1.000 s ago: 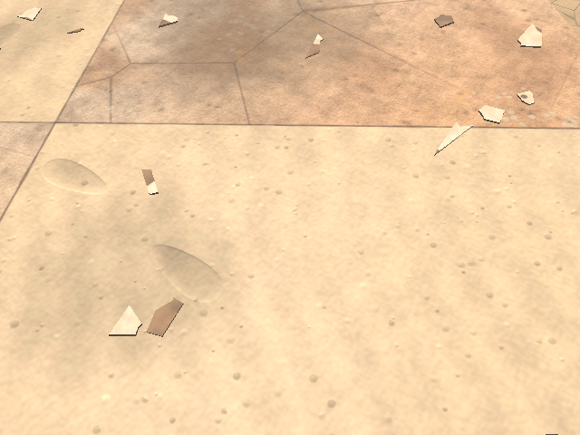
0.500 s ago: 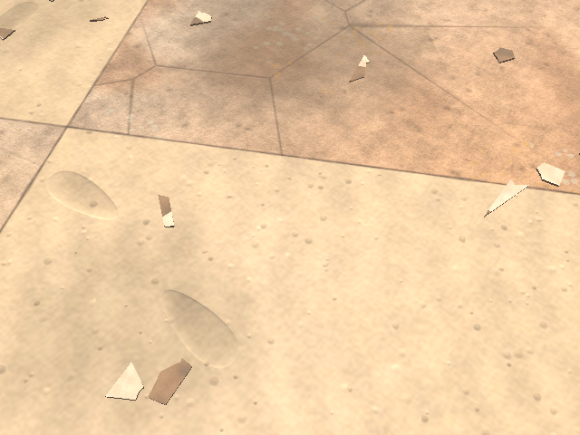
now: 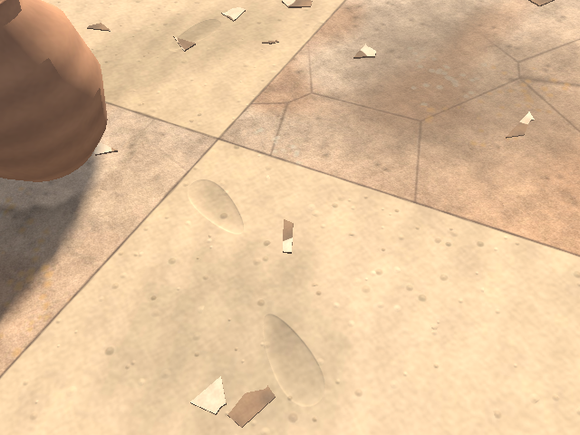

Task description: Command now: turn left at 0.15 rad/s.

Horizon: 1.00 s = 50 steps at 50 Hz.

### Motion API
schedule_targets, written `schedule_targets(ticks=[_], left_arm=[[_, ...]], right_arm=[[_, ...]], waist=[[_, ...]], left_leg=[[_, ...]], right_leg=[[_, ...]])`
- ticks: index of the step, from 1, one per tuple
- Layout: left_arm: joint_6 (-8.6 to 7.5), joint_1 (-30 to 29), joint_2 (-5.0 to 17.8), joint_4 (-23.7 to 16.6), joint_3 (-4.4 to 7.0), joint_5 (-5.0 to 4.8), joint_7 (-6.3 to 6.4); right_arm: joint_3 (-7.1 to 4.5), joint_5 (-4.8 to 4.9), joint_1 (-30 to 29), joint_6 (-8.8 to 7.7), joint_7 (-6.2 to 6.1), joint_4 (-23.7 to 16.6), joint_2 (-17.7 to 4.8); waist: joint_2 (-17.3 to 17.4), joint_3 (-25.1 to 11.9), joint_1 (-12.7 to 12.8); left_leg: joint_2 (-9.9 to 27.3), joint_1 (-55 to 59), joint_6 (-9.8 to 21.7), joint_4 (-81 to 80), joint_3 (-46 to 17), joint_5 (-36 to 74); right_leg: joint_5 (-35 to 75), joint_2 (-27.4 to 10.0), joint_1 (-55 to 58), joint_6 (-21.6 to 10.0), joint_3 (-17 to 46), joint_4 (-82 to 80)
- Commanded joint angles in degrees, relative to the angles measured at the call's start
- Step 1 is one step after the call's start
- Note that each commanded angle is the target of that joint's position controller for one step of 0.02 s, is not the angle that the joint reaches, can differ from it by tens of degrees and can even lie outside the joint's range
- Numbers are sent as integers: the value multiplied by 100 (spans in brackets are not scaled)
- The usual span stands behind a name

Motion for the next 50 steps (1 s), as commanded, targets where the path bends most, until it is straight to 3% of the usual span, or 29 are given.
schedule_targets(ticks=[1,3,5,6,7,8,9,10,12,14,19,21,23,24,25,26,27,28,30,35,38,41,43,45,46,47,48,49,50], left_arm=[[-26,-186,753,-237,159,-39,-45],[-30,-60,840,-134,165,-115,-129],[-29,8,991,-64,189,-227,-159],[-72,230,1021,-8,189,-231,-167],[-133,221,845,-65,123,-105,-202],[-189,306,542,-143,53,-130,-217],[-172,78,741,-141,88,-124,-182],[-129,-42,946,-139,182,-166,-152],[26,12,952,-128,263,-167,-91],[154,237,798,-99,277,-205,-79],[176,-72,610,-342,169,-241,-266],[130,251,702,-249,216,-240,-330],[86,1151,761,166,297,-229,-324],[55,1734,1017,316,407,-281,-279],[-60,2019,1929,144,576,-223,-256],[-232,1898,1643,14,464,-99,-319],[-338,1566,1310,-38,354,-82,-309],[-389,1358,1095,-90,285,-131,-286],[-359,1140,1034,-160,228,-147,-199],[-270,1303,1148,-121,272,-136,8],[-146,1445,1174,-19,310,-174,85],[-133,1535,999,113,262,-167,101],[-159,1360,987,132,255,-118,83],[-168,1162,965,100,243,-119,65],[-178,1249,834,40,190,-18,48],[-184,2059,440,54,63,72,8],[-161,2383,651,177,70,5,-43],[-110,1777,1099,86,187,-90,-53],[-66,1167,1168,-75,221,-110,-25]], right_arm=[[113,-99,-25,-103,25,-408,134],[93,-99,-23,-118,47,-309,70],[27,-95,205,-144,64,-164,-83],[-22,-118,225,-155,36,-202,-340],[-88,-178,436,-147,-30,-249,-682],[-181,-215,284,-100,-48,-139,-978],[-119,-228,42,-127,-21,-212,-629],[-97,-238,-109,-161,-27,-251,-515],[-99,-202,-76,-264,-74,-232,-501],[-88,-136,-160,-331,-96,-164,-432],[-169,-6,-187,-372,-36,-43,-586],[-194,65,-247,-421,48,8,-675],[-135,80,-291,-459,102,68,-448],[-31,-30,-368,-499,143,34,-100],[79,-166,-843,-593,148,-478,221],[7,36,-1132,-751,164,-559,-132],[-52,177,-1048,-859,224,-514,-364],[-89,103,-868,-929,239,-354,-464],[-127,-123,-797,-1001,233,-217,-464],[-7,-135,-1147,-968,253,-246,-43],[77,-96,-1467,-926,336,-312,133],[83,-62,-1460,-951,456,-243,70],[15,-80,-1147,-1000,477,-128,-127],[-83,-156,-356,-1059,426,148,-357],[-107,-217,140,-1073,390,209,-556],[-110,-302,366,-1029,374,226,-865],[-2,-168,406,-956,417,326,-444],[-3,36,-15,-881,426,181,-406],[6,55,-314,-793,401,97,-394]], waist=[[-1312,-868,-57],[-1435,-783,11],[-1331,-579,-166],[-1150,-639,-116],[-493,-907,-113],[844,-859,109],[963,-704,-78],[950,-466,-146],[1056,-310,-254],[756,-279,-116],[800,-229,-300],[665,-244,-102],[292,-352,269],[-541,-401,479],[-2206,-314,523],[-1508,-264,639],[-1272,154,411],[-960,306,260],[-797,231,123],[-740,98,109],[-959,-37,231],[-890,-131,304],[-992,-220,140],[-913,-672,-270],[-506,-1285,-438],[863,-2123,-24],[1097,-2567,16],[567,-1759,-111],[179,-1173,-173]], left_leg=[[218,618,-8,-1378,247,27],[156,1158,23,-2458,429,510],[14,1883,245,-3971,580,1705],[275,2434,443,-4037,272,2140],[1054,3043,713,-3790,-324,3217],[1620,2666,1284,-3732,-645,3154],[1807,2143,1608,-4001,-864,2551],[1808,2017,1656,-4079,-875,2428],[2108,2082,1855,-4091,-974,3307],[2161,2137,1896,-3992,-702,3990],[1914,1902,1625,-4644,-275,534],[1877,1628,1524,-4528,-45,231],[1587,912,1255,-3687,448,-80],[1233,123,885,-2187,1006,-113],[211,-1858,377,-29,1174,-947],[280,-2400,498,672,143,-942],[547,-2556,649,681,19,-343],[708,-2419,706,505,57,241],[789,-1951,621,-134,109,1107],[306,-1171,260,-1660,427,2322],[71,-414,223,-2538,598,2904],[136,37,393,-2960,530,3374],[151,248,620,-3134,521,3090],[-18,1222,906,-3604,738,3421],[578,2438,1227,-3381,68,4899],[2036,4249,2290,-3018,-1765,6564],[2400,4386,2808,-3614,-3056,5588],[2132,3619,2573,-3912,-2779,3904],[1856,2956,2305,-4140,-2367,2842]], right_leg=[[2814,-1017,770,-1173,836,-447],[2424,-961,665,-1165,991,-420],[1985,-847,340,-986,1129,-303],[1528,-793,-21,-705,1244,-291],[628,-528,-467,-349,1057,157],[-651,87,-812,-12,290,536],[-1096,108,-683,175,58,928],[-1226,145,-846,217,-23,1450],[-2029,84,-1354,301,84,2678],[-2125,-23,-1562,375,183,3247],[-1380,-154,-948,105,-291,1861],[-977,4,-224,-106,-560,1059],[-603,363,1088,-299,-806,345],[-837,-120,1887,-580,112,-68],[-1861,-1692,2388,-1649,3498,-1104],[-2577,-2099,2161,-2152,4436,-1712],[-2540,-1989,1966,-1965,3978,-1738],[-2112,-1695,1814,-1699,3362,-1624],[-771,-1244,1623,-1362,2457,-1595],[2373,-679,1276,-1074,1267,-1268],[2760,-520,865,-856,994,-984],[2577,-720,1014,-798,1076,-883],[3108,-821,1373,-741,1102,-520],[4221,-535,1605,-541,866,543],[3278,-234,1104,-324,766,1613],[-565,448,-444,101,636,3630],[-2551,661,-988,306,822,4382],[-2350,408,-1362,373,815,4761],[-2074,303,-1617,379,632,4793]])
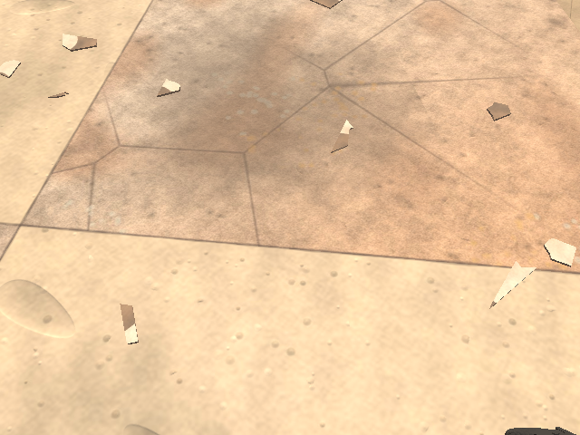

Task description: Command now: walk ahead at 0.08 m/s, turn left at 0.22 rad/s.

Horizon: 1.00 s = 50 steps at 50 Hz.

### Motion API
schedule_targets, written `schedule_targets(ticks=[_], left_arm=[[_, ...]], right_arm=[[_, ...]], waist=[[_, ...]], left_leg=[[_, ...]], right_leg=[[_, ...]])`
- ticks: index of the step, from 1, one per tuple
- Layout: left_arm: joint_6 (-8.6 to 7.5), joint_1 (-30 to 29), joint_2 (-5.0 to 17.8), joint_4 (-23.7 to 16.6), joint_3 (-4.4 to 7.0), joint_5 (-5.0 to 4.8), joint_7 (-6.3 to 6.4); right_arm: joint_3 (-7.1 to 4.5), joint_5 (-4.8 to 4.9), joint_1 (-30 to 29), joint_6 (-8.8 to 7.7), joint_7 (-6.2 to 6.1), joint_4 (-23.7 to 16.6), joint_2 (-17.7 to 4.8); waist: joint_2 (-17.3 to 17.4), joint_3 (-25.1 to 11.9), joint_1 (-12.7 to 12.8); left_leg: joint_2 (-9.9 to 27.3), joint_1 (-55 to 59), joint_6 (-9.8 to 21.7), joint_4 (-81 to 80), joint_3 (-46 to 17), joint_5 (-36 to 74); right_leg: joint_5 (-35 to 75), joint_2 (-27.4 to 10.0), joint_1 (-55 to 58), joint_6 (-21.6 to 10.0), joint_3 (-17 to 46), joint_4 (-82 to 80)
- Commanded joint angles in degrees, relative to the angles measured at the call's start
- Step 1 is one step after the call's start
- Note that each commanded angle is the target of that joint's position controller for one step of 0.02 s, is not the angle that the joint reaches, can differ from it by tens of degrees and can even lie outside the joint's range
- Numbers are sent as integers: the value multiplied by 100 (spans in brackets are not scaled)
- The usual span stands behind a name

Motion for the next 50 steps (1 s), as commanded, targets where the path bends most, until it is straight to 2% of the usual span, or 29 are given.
schedule_targets(ticks=[1,3,4,6,8,12,15,16,17,18,19,20,21,24,26,28,30,34,35,37,38,39,40,41,42,43,44,47,50], left_arm=[[61,94,924,-467,245,-31,36],[143,32,729,-539,226,2,95],[137,87,550,-518,180,12,120],[103,50,418,-533,140,46,159],[84,-82,428,-576,132,40,147],[22,-314,467,-701,153,9,73],[-81,-89,512,-671,221,5,14],[-78,79,886,-726,313,84,56],[-18,-112,1355,-730,431,274,48],[-56,-441,1077,-922,352,384,40],[-80,-766,759,-1026,255,313,64],[-94,-998,637,-1075,222,196,73],[-98,-1079,575,-1070,202,98,87],[-33,-866,533,-1009,181,106,127],[28,-598,620,-928,235,113,161],[64,-361,786,-856,320,63,168],[51,-336,959,-820,390,9,142],[-57,-401,1105,-737,469,-106,-4],[-81,-414,1122,-697,480,-146,-46],[-91,-526,1028,-597,445,-256,-111],[-107,-453,746,-514,342,-240,-145],[-160,-577,250,-536,148,-97,-217],[-265,-909,14,-977,52,37,-267],[-352,-1164,596,-1007,204,-150,-253],[-374,-1141,801,-970,270,-283,-291],[-375,-1018,819,-839,280,-258,-314],[-373,-944,818,-734,293,-174,-314],[-346,-625,586,-516,250,-183,-363],[-324,-799,372,-568,166,-198,-352]], right_arm=[[-209,105,177,143,-67,-372,-870],[-240,13,44,252,-153,-390,-932],[-251,-14,10,294,-182,-399,-913],[-310,-18,102,363,-254,-410,-1003],[-369,43,112,429,-315,-447,-1099],[-390,95,126,573,-372,-486,-1111],[-340,158,156,683,-409,-508,-982],[-258,127,342,684,-401,-516,-729],[-253,163,229,631,-402,-729,-595],[-381,68,496,573,-408,-620,-1018],[-475,121,715,597,-397,-458,-1192],[-489,130,919,675,-423,-295,-1125],[-484,107,993,740,-448,-247,-1043],[-398,169,693,799,-418,-458,-780],[-344,177,363,791,-384,-667,-699],[-285,160,178,784,-310,-824,-639],[-241,144,30,758,-229,-958,-606],[-233,144,97,677,-108,-983,-648],[-240,154,180,656,-82,-949,-654],[-230,154,741,607,-54,-680,-528],[-269,157,1336,579,-93,-399,-574],[-333,151,2095,540,-151,-170,-770],[-471,88,2313,475,-206,-279,-1623],[-458,33,2183,327,-190,-363,-1502],[-334,38,1901,218,-200,-367,-1171],[-248,47,1642,147,-201,-363,-916],[-198,43,1387,125,-206,-369,-809],[-168,-98,1296,47,-263,-362,-730],[-159,-117,1259,-10,-302,-284,-745]], waist=[[310,-867,-217],[480,-553,-44],[651,-552,-8],[837,-769,-52],[820,-963,-119],[844,-938,-185],[797,-857,11],[168,-925,-4],[-1532,-549,-164],[-1360,-604,-207],[-927,-571,-353],[-632,-519,-440],[-567,-492,-419],[-666,-458,-198],[-776,-536,25],[-794,-705,201],[-896,-616,268],[-822,-404,179],[-813,-382,116],[-643,-411,-246],[-372,-571,-482],[407,-887,-796],[1827,-890,-806],[1099,-649,-1000],[1019,-212,-806],[908,-13,-659],[844,107,-537],[672,32,-375],[508,118,-379]], left_leg=[[1888,2032,1300,-1153,-2743,65],[1462,1022,1041,-1451,-2308,-580],[1288,797,981,-1476,-2095,-497],[1216,739,1053,-1395,-2003,-172],[1207,698,1042,-1353,-2084,-470],[1168,617,873,-1194,-2450,-1028],[830,310,447,-692,-2474,-1355],[481,-138,104,147,-2098,-2088],[-415,-1032,-196,1418,-808,-2748],[-59,-932,-380,2789,-930,-2928],[8,-884,-464,3388,-947,-2626],[55,-897,-593,3735,-854,-2326],[118,-1049,-707,4057,-818,-2048],[245,-1143,-959,4012,-485,-1713],[384,-1248,-1059,3480,-405,-1699],[576,-1141,-1021,2915,-253,-1708],[669,-891,-885,2415,-60,-1844],[631,-28,-431,1329,309,-1979],[603,237,-309,1019,375,-1900],[414,1338,-47,-106,569,-1320],[230,2417,83,-458,556,-1256],[907,3673,275,-755,-512,-1271],[2477,4359,1139,-1166,-3080,-1739],[2910,3739,1704,-1590,-3584,-2114],[2682,3510,1515,-1655,-2995,-2326],[2351,3283,1251,-1723,-2382,-2226],[2136,3081,1033,-1821,-1889,-1678],[1766,2667,730,-1914,-685,366],[1525,2314,554,-2067,135,825]], right_leg=[[114,-347,-1967,235,-33,1333],[414,-503,-1433,207,-72,409],[389,-453,-1214,212,-197,-85],[443,-360,-963,263,-294,-676],[896,-343,-747,281,-258,-1138],[1333,-247,-506,254,-240,-1908],[2000,-318,339,23,-308,-3338],[1746,-1304,781,-327,535,-3886],[1764,-2338,416,-1107,2021,-4494],[2154,-2677,130,-1488,2298,-4500],[2455,-2426,45,-1384,1757,-4363],[2641,-2071,95,-1164,1161,-4232],[2857,-1931,264,-1082,846,-4132],[3585,-1735,521,-1192,145,-4067],[3774,-1873,998,-1321,89,-4024],[2428,-2034,1231,-1356,149,-4267],[1335,-2143,1068,-1342,190,-4546],[830,-2209,595,-1244,-126,-4723],[846,-2217,502,-1219,-217,-4683],[831,-2055,-24,-1073,-538,-4243],[922,-1820,-642,-902,-805,-3691],[844,-1393,-1572,-497,-1335,-2293],[-342,-632,-3567,-27,-1547,-336],[-372,-759,-4062,-40,-728,595],[252,-988,-4270,-148,-503,771],[865,-1104,-4217,-198,-462,700],[1363,-1153,-4097,-179,-405,507],[2421,-984,-3560,-46,-286,366],[3241,-762,-3132,32,-302,-715]])
Over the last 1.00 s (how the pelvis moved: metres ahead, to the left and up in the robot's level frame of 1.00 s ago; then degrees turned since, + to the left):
0.19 -0.07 -0.02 -22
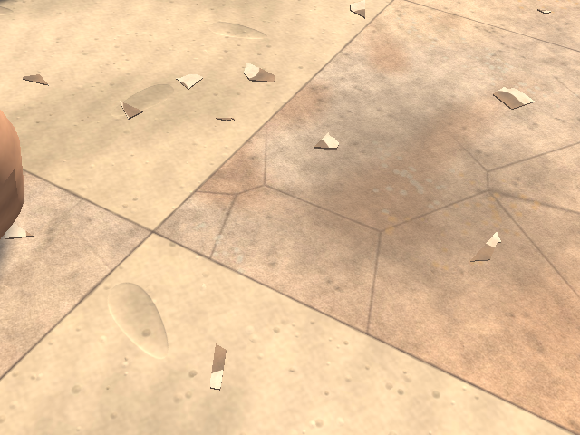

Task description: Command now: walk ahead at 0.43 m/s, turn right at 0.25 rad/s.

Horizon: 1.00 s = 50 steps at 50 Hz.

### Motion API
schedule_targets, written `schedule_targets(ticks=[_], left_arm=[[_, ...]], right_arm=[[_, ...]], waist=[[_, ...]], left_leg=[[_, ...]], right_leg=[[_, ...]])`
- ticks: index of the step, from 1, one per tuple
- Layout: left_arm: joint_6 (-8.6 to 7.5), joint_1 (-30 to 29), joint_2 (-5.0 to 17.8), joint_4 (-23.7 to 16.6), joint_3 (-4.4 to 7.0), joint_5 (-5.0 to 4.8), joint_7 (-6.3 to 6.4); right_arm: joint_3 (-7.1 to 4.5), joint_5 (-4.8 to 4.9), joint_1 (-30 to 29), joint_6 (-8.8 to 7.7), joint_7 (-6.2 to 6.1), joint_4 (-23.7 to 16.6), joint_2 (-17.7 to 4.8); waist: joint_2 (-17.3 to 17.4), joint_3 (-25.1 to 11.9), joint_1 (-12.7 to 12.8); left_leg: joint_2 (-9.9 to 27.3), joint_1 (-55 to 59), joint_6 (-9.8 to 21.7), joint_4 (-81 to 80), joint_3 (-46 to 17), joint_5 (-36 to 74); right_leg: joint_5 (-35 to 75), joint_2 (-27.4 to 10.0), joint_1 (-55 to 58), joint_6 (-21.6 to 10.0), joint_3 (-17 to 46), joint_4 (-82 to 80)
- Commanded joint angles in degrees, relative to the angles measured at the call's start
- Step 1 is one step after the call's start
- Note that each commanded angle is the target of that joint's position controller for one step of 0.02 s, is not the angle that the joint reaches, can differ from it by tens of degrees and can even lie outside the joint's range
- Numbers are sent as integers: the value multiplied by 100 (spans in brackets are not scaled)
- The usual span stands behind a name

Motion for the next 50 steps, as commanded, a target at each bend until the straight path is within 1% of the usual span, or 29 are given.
schedule_targets(ticks=[1,4,6,9,11,12,13,14,15,16,17,18,19,22,24,27,29,32,34,35,36,37,38,39,40,41,43,46,50], left_arm=[[-103,-729,178,-540,-19,5,-25],[-129,-1296,-18,-745,-135,21,-143],[-157,-1542,-41,-881,-165,7,-245],[-126,-1362,180,-963,-78,11,-315],[-47,-448,538,-819,97,-2,-272],[-19,384,809,-665,246,-8,-183],[72,1067,1179,-534,343,4,-45],[22,800,1427,-698,375,-2,-26],[-2,849,977,-710,269,33,-13],[-37,620,812,-706,212,70,6],[-73,263,753,-732,187,64,-7],[-101,-52,583,-795,143,79,3],[-105,-244,555,-884,119,153,32],[-134,-315,603,-806,134,104,107],[-117,-223,736,-735,168,99,173],[-41,28,815,-618,193,43,233],[6,279,873,-516,215,14,242],[52,368,784,-469,199,-10,258],[81,264,691,-495,183,27,254],[67,308,438,-513,101,52,238],[49,495,-23,-587,-54,149,210],[-16,1195,-161,-797,-124,-67,199],[9,975,508,-646,6,-136,245],[49,352,784,-730,96,-69,255],[86,107,714,-769,98,12,269],[90,-26,639,-827,110,60,249],[137,68,442,-816,106,-5,190],[204,-130,228,-889,59,24,173],[135,-535,31,-944,-36,56,118]], right_arm=[[-212,-11,-324,-164,-73,-323,-880],[-239,70,23,-170,-125,-89,-1009],[-256,110,194,-119,-149,52,-1078],[-308,109,148,9,-224,85,-1293],[-345,84,85,123,-288,34,-1438],[-339,113,-46,129,-300,-22,-1450],[-219,-12,144,47,-282,-142,-1119],[5,7,677,-134,-131,-360,-470],[-129,170,-27,-367,-10,-460,-1109],[-144,361,-533,-465,42,-695,-1187],[-103,286,-667,-510,18,-740,-1044],[-138,152,-613,-477,-22,-679,-1047],[-152,100,-460,-406,-20,-642,-1049],[-118,-30,-311,-229,-65,-630,-909],[-46,-58,-757,-200,-95,-791,-749],[27,-10,-1511,-251,-64,-941,-587],[-6,90,-1783,-295,-21,-1014,-678],[-135,156,-1756,-359,37,-1040,-945],[-248,176,-1243,-406,38,-925,-1068],[-334,123,-722,-437,2,-847,-1216],[-416,39,81,-439,-50,-801,-1528],[-530,-24,448,-350,7,-568,-1992],[-429,60,250,-330,35,-684,-1414],[-343,85,13,-301,4,-718,-1127],[-279,29,-270,-273,-2,-743,-986],[-235,7,-426,-255,-14,-698,-845],[-205,4,-506,-288,-47,-604,-720],[-262,42,-401,-332,-45,-420,-840],[-294,52,-262,-293,-14,-159,-986]], waist=[[749,555,-121],[654,781,-353],[598,817,-389],[888,323,-86],[1066,-334,465],[868,-743,973],[-9,-1314,1083],[-1228,-2072,456],[-351,-2149,911],[-16,-1217,799],[627,-513,459],[676,-277,245],[440,-130,67],[207,26,-87],[115,161,48],[-33,125,410],[-117,17,552],[-310,-80,446],[-450,-172,106],[-357,-473,-160],[525,-1278,-401],[2500,-1721,-28],[1611,-1218,-229],[1130,-575,-355],[738,-271,-263],[783,-16,-178],[1082,86,-39],[897,195,-38],[677,239,-110]], left_leg=[[1209,-343,510,-913,-136,2110],[1385,-192,413,-1024,92,2468],[1529,296,371,-826,211,3099],[1631,956,252,129,413,5842],[1628,984,203,1579,453,7159],[1463,248,91,2827,541,6759],[1052,-1317,-63,4639,460,3580],[-268,-3656,-406,6832,-376,-1444],[3,-4159,-252,7049,-1401,-1250],[265,-4320,-139,6646,-1347,-787],[492,-4213,-130,6037,-1236,-512],[681,-3945,-187,5536,-1203,-317],[762,-3614,-265,5416,-1190,-191],[830,-3328,-635,4690,-941,73],[766,-3278,-804,3858,-812,713],[452,-2771,-854,2362,-727,1948],[284,-2564,-856,1910,-798,2168],[260,-2417,-680,1438,-1058,1711],[236,-1769,-424,1205,-965,1275],[459,-904,-203,1104,-1078,1139],[1554,474,170,1029,-2173,543],[2707,1806,1111,263,-5102,-1163],[2601,1447,976,-68,-5311,-2525],[2346,848,726,-73,-4303,-2039],[2062,251,596,-72,-3465,-1074],[1831,-151,588,-158,-2881,-383],[1557,-541,523,-400,-2060,291],[1612,-550,682,-610,-1446,1034],[1583,-345,782,-719,-882,1745]], right_leg=[[997,65,-264,42,-46,-1074],[1282,103,-51,-108,-372,-1945],[1126,170,-139,-276,-484,-2338],[387,559,379,-610,-846,-2394],[-143,884,1537,-900,-967,-2325],[155,964,2965,-1137,-795,-2715],[92,24,4815,-1474,653,-2691],[-1074,-1464,6548,-2763,4134,-3383],[-1594,-1415,6347,-2518,4316,-4025],[-1463,-1226,5511,-2203,3458,-4183],[-835,-965,4493,-2035,2878,-4310],[-264,-722,3897,-1933,2410,-4364],[111,-570,3356,-1940,2170,-4504],[761,-365,2410,-1964,1631,-4688],[733,-136,2011,-1832,1291,-4680],[121,146,1832,-1488,1086,-4447],[-194,33,2065,-1404,1358,-4269],[-595,-215,2676,-1245,1975,-3717],[-534,-211,2744,-1061,2162,-3222],[-492,58,2524,-853,1957,-2511],[-1545,492,1895,-598,1353,-761],[-2987,1049,-97,-299,699,1011],[-2483,578,-716,-206,827,1706],[-1951,413,-807,-184,671,1835],[-1542,223,-576,-154,557,1704],[-1272,81,-457,-132,577,1438],[-1010,-95,-80,-109,441,1162],[-733,-148,-293,-26,362,754],[51,-89,-274,-5,351,-564]])
Over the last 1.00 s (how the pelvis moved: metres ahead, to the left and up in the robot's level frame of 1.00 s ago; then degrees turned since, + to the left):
0.14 0.05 0.02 24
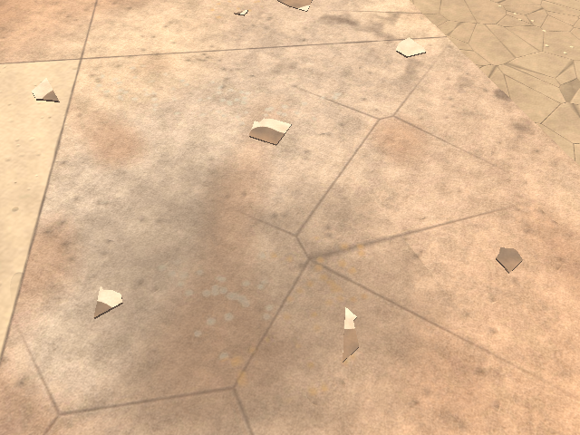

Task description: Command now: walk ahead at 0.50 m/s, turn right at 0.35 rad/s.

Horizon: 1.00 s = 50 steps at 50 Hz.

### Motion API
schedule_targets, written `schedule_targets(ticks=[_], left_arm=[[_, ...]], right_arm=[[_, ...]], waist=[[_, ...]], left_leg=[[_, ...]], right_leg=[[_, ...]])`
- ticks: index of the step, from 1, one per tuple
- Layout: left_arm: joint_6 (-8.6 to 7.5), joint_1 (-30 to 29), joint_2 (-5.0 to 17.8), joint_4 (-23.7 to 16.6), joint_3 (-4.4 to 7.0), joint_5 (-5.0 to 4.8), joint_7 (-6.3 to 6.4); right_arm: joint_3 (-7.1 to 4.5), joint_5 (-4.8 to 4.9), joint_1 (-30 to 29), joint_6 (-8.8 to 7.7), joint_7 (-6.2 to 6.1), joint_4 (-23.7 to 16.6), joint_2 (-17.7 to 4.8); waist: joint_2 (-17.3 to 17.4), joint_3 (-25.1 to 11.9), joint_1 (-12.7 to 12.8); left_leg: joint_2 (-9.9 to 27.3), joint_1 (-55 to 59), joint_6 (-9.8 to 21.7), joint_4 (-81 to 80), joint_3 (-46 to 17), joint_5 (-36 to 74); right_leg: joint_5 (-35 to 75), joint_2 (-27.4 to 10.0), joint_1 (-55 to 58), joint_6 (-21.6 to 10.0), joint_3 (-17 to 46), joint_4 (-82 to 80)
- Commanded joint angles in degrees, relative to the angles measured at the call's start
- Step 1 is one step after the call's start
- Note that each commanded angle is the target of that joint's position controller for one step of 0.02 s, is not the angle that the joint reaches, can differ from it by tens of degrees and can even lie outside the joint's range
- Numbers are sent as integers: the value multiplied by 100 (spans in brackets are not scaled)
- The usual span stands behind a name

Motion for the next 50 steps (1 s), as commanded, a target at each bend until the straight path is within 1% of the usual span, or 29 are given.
schedule_targets(ticks=[1,4,7,9,10,11,12,13,14,15,16,17,19,23,26,32,34,35,36,37,38,39,40,41,42,43,44,46,50], left_arm=[[-145,-405,8,-447,-61,29,-75],[-275,-1094,-99,-608,-144,45,-182],[-370,-1411,58,-735,-104,-8,-261],[-418,-1061,300,-662,2,1,-259],[-429,-412,483,-476,113,29,-219],[-414,463,784,-235,257,80,-143],[-349,1485,1294,-93,376,176,-22],[-328,1377,1374,-106,331,256,-42],[-335,1184,818,-102,211,192,-56],[-358,866,587,-40,125,106,-59],[-391,524,398,-3,66,101,-82],[-432,252,238,27,36,121,-105],[-540,17,155,129,57,189,-99],[-632,13,326,397,144,213,-13],[-587,91,504,518,192,195,55],[-401,509,843,802,317,16,99],[-316,470,1002,824,360,-34,111],[-271,426,1091,813,383,-68,122],[-219,333,1108,795,379,-105,126],[-219,390,959,769,308,-74,142],[-290,846,258,511,87,199,117],[-501,743,167,365,-30,154,62],[-635,-13,687,223,98,-94,5],[-712,-228,644,131,72,-140,5],[-733,-195,603,218,74,-1,58],[-696,-82,657,277,117,112,88],[-624,2,663,302,135,143,76],[-514,46,518,318,112,204,77],[-457,-721,279,106,14,208,83]], right_arm=[[-198,59,-240,-58,5,-229,-897],[-198,203,73,32,17,8,-1027],[-235,243,310,130,21,184,-1200],[-264,266,271,190,-5,249,-1318],[-250,284,178,211,-19,261,-1316],[-178,235,173,189,-32,226,-1138],[14,-4,207,150,-26,9,-604],[121,174,874,59,-2,-29,-213],[-66,328,398,40,0,24,-883],[-122,369,-12,44,1,-123,-976],[-119,305,-168,75,-32,-110,-871],[-142,229,-180,134,-41,-104,-801],[-122,252,53,277,-24,-29,-548],[-110,206,-370,401,-22,-253,-406],[-52,189,-843,357,97,-411,-313],[-26,175,-1791,367,302,-898,-384],[-98,163,-1708,396,331,-997,-521],[-175,163,-1411,423,324,-972,-649],[-311,183,-703,444,298,-819,-854],[-523,201,270,483,210,-554,-1231],[-686,248,527,507,97,-493,-1953],[-593,210,437,383,154,-778,-1901],[-452,165,335,278,214,-758,-1425],[-400,153,115,213,214,-732,-1254],[-336,162,-286,196,199,-777,-1053],[-274,116,-575,188,167,-861,-869],[-247,66,-709,190,140,-948,-812],[-268,83,-684,162,81,-945,-879],[-313,142,-312,178,-61,-787,-1034]], waist=[[649,151,79],[582,359,-106],[708,399,-88],[861,149,231],[834,-265,646],[790,-912,1060],[-214,-1957,1325],[-1423,-2684,908],[-666,-1929,1090],[-575,-1078,966],[-244,-710,763],[-303,-419,578],[-355,-288,326],[-71,97,272],[0,228,421],[107,496,709],[-26,289,552],[-123,25,352],[-83,-365,-78],[132,-882,-535],[1655,-1267,-160],[1610,-2282,-83],[873,-1750,-363],[738,-1076,-201],[367,-659,75],[469,-503,297],[592,-460,418],[558,-439,477],[605,-180,236]], left_leg=[[1448,172,912,-913,-877,1388],[1413,209,928,-909,-830,1499],[1619,591,873,-667,-1043,1878],[1644,737,740,-173,-1090,2770],[1448,561,595,565,-890,3502],[1150,-129,389,1653,-703,3262],[680,-1501,117,3660,-466,748],[-28,-3070,-85,5139,-1061,-2229],[262,-3600,-90,5615,-1411,-1989],[484,-3841,-55,5562,-1240,-1457],[689,-3634,-87,5376,-1175,-986],[819,-3414,-125,5134,-1186,-642],[923,-2926,-198,5031,-1200,-273],[949,-3333,-323,4337,-1289,400],[881,-3232,-272,3228,-1070,1267],[732,-3334,78,2076,-579,1034],[445,-2912,288,1973,-273,493],[208,-2417,416,1991,-79,196],[-90,-1471,588,1778,81,211],[-265,105,808,1540,-114,456],[1155,2007,1596,1298,-2676,260],[2010,2815,2389,122,-5521,-1099],[1954,2511,1991,-263,-5040,-1155],[1755,1771,1777,-240,-4280,-836],[1496,933,1575,-200,-3604,-189],[1285,310,1474,-257,-3134,417],[1148,-58,1451,-376,-2933,744],[1022,-416,1506,-477,-2585,1429],[728,-658,1296,-488,-2145,1428]], right_leg=[[686,-94,-228,-14,20,-1024],[974,-44,115,-67,-423,-1984],[644,109,398,-182,-446,-2583],[408,291,1139,-343,-495,-2931],[597,431,2172,-498,-612,-3205],[810,225,3677,-674,-453,-3047],[1166,-1217,5489,-1021,1055,-2735],[-92,-2187,6375,-1772,3369,-3577],[-694,-1945,5732,-1581,3031,-3917],[-584,-1730,5008,-1389,2121,-4064],[-203,-1470,4313,-1275,1574,-4256],[132,-1254,3777,-1215,1086,-4471],[608,-1132,3195,-1205,495,-4842],[1341,-1148,3062,-1227,-360,-5121],[1376,-1031,3168,-1116,-933,-5177],[1697,-1336,4105,-924,-1412,-4884],[3174,-1350,4359,-795,-1583,-4288],[4136,-1309,4408,-721,-1668,-3703],[4681,-1157,4219,-594,-1819,-2679],[4089,-905,3393,-360,-1906,-1246],[-167,-156,1026,46,-1839,951],[-2528,662,-178,127,-365,2086],[-2068,336,-770,-20,95,2221],[-1547,106,-862,-149,26,1842],[-1141,-142,-546,-153,23,1337],[-845,-300,-98,-123,62,909],[-665,-345,218,-74,65,742],[-425,-292,394,100,-53,345],[778,-61,300,349,-108,-1210]])
Over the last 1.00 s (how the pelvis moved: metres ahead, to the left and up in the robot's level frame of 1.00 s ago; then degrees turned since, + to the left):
0.55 -0.06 0.00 -34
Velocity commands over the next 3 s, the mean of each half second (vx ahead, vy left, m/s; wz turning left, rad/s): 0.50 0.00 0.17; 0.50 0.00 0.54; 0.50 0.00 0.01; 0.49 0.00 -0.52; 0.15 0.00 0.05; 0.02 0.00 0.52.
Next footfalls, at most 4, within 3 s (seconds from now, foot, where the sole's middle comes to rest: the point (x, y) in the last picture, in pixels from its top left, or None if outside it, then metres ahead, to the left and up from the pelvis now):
0.22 right None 0.29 -0.15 -0.78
0.74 left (212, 422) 0.53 0.15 -0.78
1.26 right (235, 291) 0.88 0.10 -0.78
1.74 left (132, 245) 1.05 0.39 -0.78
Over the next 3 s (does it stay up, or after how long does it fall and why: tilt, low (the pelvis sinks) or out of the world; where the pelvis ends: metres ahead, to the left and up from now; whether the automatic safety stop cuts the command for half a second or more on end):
stays up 1.19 0.29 0.00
